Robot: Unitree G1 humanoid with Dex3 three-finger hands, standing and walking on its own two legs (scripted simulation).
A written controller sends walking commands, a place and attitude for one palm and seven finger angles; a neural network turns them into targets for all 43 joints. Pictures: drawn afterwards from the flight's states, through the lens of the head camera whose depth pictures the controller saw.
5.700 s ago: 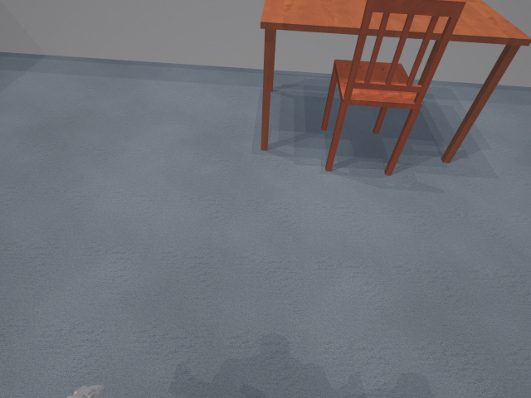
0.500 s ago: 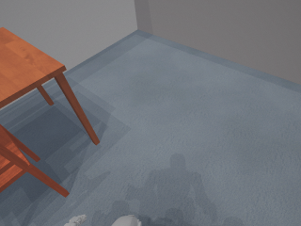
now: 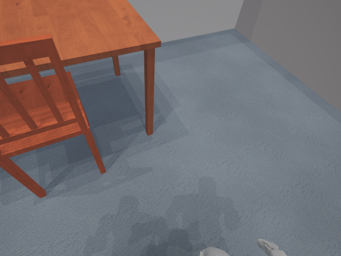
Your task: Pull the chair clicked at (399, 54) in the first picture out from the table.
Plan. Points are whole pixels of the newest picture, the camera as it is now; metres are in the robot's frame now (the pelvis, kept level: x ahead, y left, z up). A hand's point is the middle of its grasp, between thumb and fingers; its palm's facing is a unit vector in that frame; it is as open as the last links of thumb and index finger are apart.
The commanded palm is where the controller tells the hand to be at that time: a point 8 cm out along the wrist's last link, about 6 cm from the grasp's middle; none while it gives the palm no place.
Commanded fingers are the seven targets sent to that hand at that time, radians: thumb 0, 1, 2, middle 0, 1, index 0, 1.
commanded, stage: turn to face it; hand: left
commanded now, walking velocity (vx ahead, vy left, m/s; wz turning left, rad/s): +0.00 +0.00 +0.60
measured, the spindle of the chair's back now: (15, 101) +0.53 +0.57 -0.07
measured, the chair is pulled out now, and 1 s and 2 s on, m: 0.00 0.00 0.00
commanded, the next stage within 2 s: take the last steps up to it in 0.68 s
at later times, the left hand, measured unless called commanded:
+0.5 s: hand out of the picture +0.05 +0.16 -0.13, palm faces +0.26 -0.92 -0.30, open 7.4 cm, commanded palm none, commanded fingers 0.00 0.90 0.90 -0.20 -0.30 -0.20 -0.30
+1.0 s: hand out of the picture -0.12 +0.19 -0.17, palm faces +0.47 -0.86 -0.21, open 7.4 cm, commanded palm none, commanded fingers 0.00 0.90 0.90 -0.20 -0.30 -0.20 -0.30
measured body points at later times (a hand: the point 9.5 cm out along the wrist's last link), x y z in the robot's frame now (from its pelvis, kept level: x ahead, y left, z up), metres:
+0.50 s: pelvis -0.01 -0.05 +0.00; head +0.02 -0.09 +0.45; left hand +0.04 +0.21 -0.11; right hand +0.09 -0.30 -0.16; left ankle -0.06 +0.08 -0.64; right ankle +0.01 -0.15 -0.73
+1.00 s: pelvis -0.04 +0.00 +0.01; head -0.04 +0.02 +0.46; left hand -0.14 +0.24 -0.15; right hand +0.14 -0.18 -0.12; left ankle -0.09 +0.07 -0.73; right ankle +0.01 -0.14 -0.66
